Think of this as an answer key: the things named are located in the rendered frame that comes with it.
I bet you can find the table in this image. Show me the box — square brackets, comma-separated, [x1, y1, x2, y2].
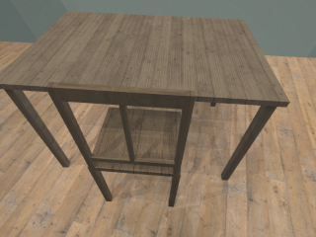
[0, 11, 290, 181]

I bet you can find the chair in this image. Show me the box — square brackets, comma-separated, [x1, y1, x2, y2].
[45, 82, 196, 207]

